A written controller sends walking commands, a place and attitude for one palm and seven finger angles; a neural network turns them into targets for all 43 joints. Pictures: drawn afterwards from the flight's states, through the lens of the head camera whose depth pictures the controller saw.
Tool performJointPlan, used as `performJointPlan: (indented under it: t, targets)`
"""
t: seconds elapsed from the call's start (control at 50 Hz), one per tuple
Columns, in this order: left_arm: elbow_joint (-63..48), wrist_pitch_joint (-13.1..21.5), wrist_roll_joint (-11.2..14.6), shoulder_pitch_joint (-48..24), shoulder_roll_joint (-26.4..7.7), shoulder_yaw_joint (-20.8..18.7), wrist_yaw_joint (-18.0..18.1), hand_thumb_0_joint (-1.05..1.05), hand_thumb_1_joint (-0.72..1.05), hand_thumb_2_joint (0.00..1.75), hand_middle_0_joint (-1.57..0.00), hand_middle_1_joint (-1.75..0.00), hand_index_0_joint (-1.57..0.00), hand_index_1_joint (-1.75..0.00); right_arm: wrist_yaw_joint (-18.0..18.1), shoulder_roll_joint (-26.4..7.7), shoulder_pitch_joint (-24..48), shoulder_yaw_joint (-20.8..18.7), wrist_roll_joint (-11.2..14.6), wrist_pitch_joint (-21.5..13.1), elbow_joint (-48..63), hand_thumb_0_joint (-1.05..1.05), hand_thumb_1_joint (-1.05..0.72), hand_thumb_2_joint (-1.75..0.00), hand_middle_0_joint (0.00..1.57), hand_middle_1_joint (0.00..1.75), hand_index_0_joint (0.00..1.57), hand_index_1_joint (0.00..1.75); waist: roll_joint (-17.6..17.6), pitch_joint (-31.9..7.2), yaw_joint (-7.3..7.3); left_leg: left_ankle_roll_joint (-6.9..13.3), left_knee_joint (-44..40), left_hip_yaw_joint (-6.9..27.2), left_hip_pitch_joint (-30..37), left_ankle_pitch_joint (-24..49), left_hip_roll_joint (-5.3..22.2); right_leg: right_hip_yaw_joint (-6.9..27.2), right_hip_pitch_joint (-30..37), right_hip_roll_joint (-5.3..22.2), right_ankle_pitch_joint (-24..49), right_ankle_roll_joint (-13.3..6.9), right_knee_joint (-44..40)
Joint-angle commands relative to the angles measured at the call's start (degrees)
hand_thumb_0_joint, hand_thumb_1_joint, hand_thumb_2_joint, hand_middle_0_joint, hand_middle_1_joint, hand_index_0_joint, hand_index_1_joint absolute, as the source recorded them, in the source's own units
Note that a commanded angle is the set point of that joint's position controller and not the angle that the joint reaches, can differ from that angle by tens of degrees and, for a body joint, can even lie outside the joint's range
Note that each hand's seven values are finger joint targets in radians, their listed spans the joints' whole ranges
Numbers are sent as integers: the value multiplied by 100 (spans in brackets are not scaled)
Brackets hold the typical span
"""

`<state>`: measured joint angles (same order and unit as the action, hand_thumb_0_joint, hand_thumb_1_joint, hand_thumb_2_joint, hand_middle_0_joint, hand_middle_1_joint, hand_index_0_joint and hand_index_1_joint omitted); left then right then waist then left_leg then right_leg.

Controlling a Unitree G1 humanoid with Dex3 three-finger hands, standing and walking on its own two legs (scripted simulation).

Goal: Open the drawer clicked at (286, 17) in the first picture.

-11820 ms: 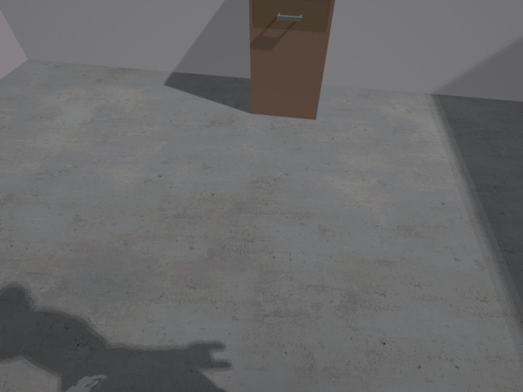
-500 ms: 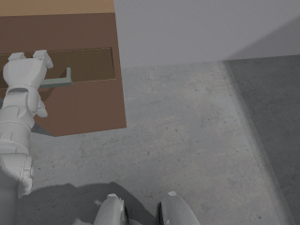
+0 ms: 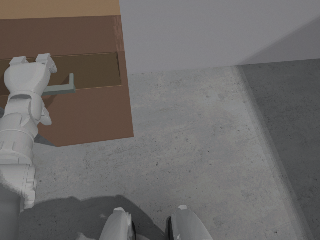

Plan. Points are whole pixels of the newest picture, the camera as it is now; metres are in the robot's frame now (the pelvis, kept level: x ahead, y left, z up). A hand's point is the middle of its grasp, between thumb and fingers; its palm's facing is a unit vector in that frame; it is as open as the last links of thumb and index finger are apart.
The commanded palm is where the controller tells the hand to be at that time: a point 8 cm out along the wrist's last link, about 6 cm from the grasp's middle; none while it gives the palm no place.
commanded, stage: lower the fingers behind the handle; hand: left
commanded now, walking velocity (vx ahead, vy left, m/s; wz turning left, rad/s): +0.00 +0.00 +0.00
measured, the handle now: (50, 84) +0.55 +0.28 -0.06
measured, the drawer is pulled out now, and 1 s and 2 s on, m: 0.00 0.00 0.00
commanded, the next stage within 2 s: close the thumb around the handle in 1.62 s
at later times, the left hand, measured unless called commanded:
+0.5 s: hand (46, 98) +0.49 +0.28 -0.04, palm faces -0.08 -0.02 -1.00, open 13.8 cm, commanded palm +0.50 +0.26 +0.01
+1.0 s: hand (49, 105) +0.49 +0.28 -0.08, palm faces -0.08 -0.02 -1.00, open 13.8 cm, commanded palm +0.50 +0.26 -0.02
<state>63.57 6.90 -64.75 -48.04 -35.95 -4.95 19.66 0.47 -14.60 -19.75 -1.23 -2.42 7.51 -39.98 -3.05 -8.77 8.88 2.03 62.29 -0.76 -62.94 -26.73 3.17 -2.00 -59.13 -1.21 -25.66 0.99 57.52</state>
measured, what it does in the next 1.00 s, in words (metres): stands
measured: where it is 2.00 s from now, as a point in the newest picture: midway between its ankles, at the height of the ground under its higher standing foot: outside the picture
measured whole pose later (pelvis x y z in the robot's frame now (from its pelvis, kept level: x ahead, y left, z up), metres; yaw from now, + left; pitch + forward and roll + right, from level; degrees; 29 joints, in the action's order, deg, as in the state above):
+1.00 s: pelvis -0.02 +0.00 -0.05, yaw -1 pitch +32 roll -5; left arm 64.5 9.6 -66.6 -49.8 -38.4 -6.5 22.2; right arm 0.1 -14.7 -17.7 -0.5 -3.2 5.9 -39.7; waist -3.3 -10.0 9.2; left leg 2.1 75.7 0.5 -77.7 -30.5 3.4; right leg -2.9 -73.7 -1.4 -29.8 0.9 71.1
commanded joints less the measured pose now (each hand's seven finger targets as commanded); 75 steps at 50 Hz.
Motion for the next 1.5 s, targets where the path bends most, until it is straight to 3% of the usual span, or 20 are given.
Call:
performJointPlan:
  t: [0.0,0.02,0.06,0.12,0.16,0.2,0.28,0.34,0.38,0.48,0.54,0.58,0.74,0.78,0.88,0.94,1.0,1.18,1.34,1.48]
  targets:
    - [-1039,30,64,-2312,-1674,-257,174,0,-50,30,-30,-120,-30,-120,116,-1091,-1071,-421,-27,-46,156,0,-90,-90,20,30,20,30,-659,-2832,48,52,-583,237,2705,2621,-225,-121,943,-286,1792,-290,-624]
    - [-936,48,73,-2346,-1468,-92,147,0,-50,30,-30,-120,-30,-120,123,-1074,-1064,-431,-19,-67,138,0,-90,-90,20,30,20,30,-584,-2718,153,65,-562,233,2658,2509,-220,-115,838,-288,1719,-280,-653]
    - [-790,113,106,-2181,-1669,-270,84,0,-50,30,-30,-120,-30,-120,142,-1104,-1072,-404,-26,-78,125,0,-90,-90,20,30,20,30,-429,-2649,90,83,-533,221,2472,2452,-226,-98,886,-274,1732,-282,-609]
    - [-949,266,60,-2240,-1425,-102,69,0,-50,30,-30,-120,-30,-120,134,-1054,-1085,-429,-46,-99,135,0,-90,-90,20,30,20,30,-730,-2754,93,57,-439,230,2565,2578,-214,-109,675,-276,1738,-300,-507]
    - [-888,326,62,-2043,-1622,-320,100,0,-50,30,-30,-120,-30,-120,122,-1074,-1071,-421,-69,-82,135,0,-90,-90,20,30,20,30,-618,-2794,14,58,-364,242,2489,2689,-206,-110,679,-283,1809,-312,-409]
    - [-925,365,36,-2069,-1484,-246,187,0,-50,30,-30,-120,-30,-120,105,-1057,-1062,-437,-82,-87,150,0,-90,-90,20,30,20,30,-662,-2821,40,51,-277,246,2408,2697,-211,-112,575,-277,1816,-302,-330]
    - [-1057,337,-57,-2368,-1825,-460,419,0,-50,30,-30,-120,-30,-120,86,-1107,-1035,-427,-100,-86,153,0,-90,-90,20,30,20,30,-684,-3024,53,55,-136,267,2230,2584,-211,-100,479,-264,1751,-294,-154]
    - [-1129,245,-70,-2279,-1640,-401,540,0,-50,30,-30,-120,-30,-120,34,-1088,-1008,-463,-123,-93,155,0,-90,-90,20,30,20,30,-909,-3304,13,21,-34,279,2439,2779,-199,-128,379,-272,1791,-306,-67]
    - [-919,136,-29,-2262,-1785,-487,560,0,-50,30,-30,-120,-30,-120,34,-1118,-1023,-437,-105,-87,124,0,-90,-90,20,30,20,30,-629,-3174,59,54,8,261,2204,2640,-207,-112,461,-270,1827,-275,-53]
    - [-943,26,-83,-2552,-1956,-433,456,0,-50,30,-30,-120,-30,-120,74,-1135,-984,-384,-83,-104,138,0,-90,-90,20,30,20,30,-766,-3199,125,68,92,266,2053,2444,-212,-103,331,-260,1736,-272,42]
    - [-891,86,-63,-2576,-1758,-260,332,0,-50,30,-30,-120,-30,-120,98,-1103,-984,-383,-82,-153,132,0,-90,-90,20,30,20,30,-791,-3147,204,74,173,288,2014,2348,-197,-119,158,-265,1616,-275,82]
    - [-1027,198,-34,-2476,-1850,-365,264,0,-50,30,-30,-120,-30,-120,114,-1104,-1008,-384,-92,-172,155,0,-90,-90,20,30,20,30,-910,-3389,119,62,246,314,2126,2510,-195,-114,115,-265,1673,-284,174]
    - [-890,259,-36,-2223,-1719,-359,303,0,-50,30,-30,-120,-30,-120,71,-1092,-1002,-363,-112,-161,189,0,-90,-90,20,30,20,30,-738,-3129,97,62,419,340,1748,2391,-176,-161,-121,-275,1565,-295,366]
    - [-1005,308,-49,-2227,-1914,-516,328,0,-50,30,-30,-120,-30,-120,68,-1112,-1005,-368,-118,-154,187,0,-90,-90,20,30,20,30,-805,-3371,42,53,497,352,1777,2458,-175,-143,-138,-273,1605,-300,462]
    - [-1033,312,-83,-2285,-2010,-587,453,0,-50,30,-30,-120,-30,-120,50,-1127,-931,-349,-119,-159,176,0,-90,-90,20,30,20,30,-833,-3247,39,43,558,396,1592,2212,-163,-176,-366,-273,1332,-311,580]
    - [-990,271,-137,-2575,-1972,-476,535,0,-50,30,-30,-120,-30,-120,48,-1129,-906,-346,-115,-188,165,0,-90,-90,20,30,20,30,-817,-3191,160,55,629,416,1422,1904,-162,-185,-561,-273,1075,-306,616]
    - [-1050,241,-155,-2714,-2000,-489,564,0,-50,30,-30,-120,-30,-120,45,-1148,-918,-349,-133,-227,160,0,-90,-90,20,30,20,30,-1007,-3395,151,21,671,504,1596,1954,-146,-224,-767,-265,990,-319,724]
    - [-745,-4,-120,-2653,-1720,-216,298,0,-50,30,-30,-120,-30,-120,54,-1136,-951,-303,-107,-237,200,0,-90,-90,20,30,20,30,-1010,-3320,223,26,802,532,1480,1902,-124,-261,-1017,-265,932,-324,851]
    - [-855,130,-6,-2380,-1951,-359,81,0,-50,30,-30,-120,-30,-120,102,-1118,-932,-255,-67,-261,280,0,-90,-90,20,30,20,30,-712,-3184,150,90,856,422,1020,1618,-151,-195,-724,-275,920,-303,835]
    - [-933,302,8,-2170,-2064,-518,122,0,-50,30,-30,-120,-30,-120,85,-1128,-936,-267,-61,-276,295,0,-90,-90,20,30,20,30,-770,-3295,56,78,910,443,1069,1728,-150,-197,-798,-277,936,-313,919]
